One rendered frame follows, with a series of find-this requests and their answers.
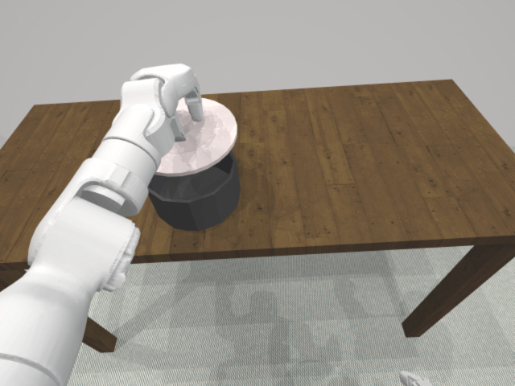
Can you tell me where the robot left forearm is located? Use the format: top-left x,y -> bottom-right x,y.
27,72 -> 179,266

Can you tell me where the robot left upper arm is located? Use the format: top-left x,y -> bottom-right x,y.
0,196 -> 141,386

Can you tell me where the table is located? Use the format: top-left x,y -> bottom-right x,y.
0,80 -> 515,353

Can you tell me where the knob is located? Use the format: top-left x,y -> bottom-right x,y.
176,110 -> 193,133

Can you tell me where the pot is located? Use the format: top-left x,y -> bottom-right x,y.
147,151 -> 241,231

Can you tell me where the robot left hand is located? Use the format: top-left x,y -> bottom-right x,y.
130,64 -> 203,142

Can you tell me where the lid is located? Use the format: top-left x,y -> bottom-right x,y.
154,97 -> 237,177

